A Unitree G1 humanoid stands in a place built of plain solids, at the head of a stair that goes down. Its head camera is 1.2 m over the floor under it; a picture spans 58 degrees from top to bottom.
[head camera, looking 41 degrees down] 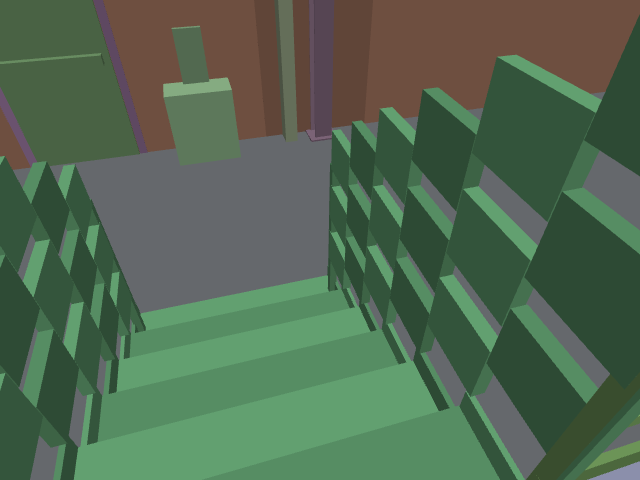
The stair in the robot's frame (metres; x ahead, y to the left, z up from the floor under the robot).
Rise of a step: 0.17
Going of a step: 0.30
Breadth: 1.32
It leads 16 degrees to the left of straight ahead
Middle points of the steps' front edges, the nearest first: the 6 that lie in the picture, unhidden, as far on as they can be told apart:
0.56 0.15 -0.17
0.84 0.23 -0.34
1.13 0.31 -0.51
1.42 0.40 -0.68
1.71 0.48 -0.85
2.00 0.56 -1.02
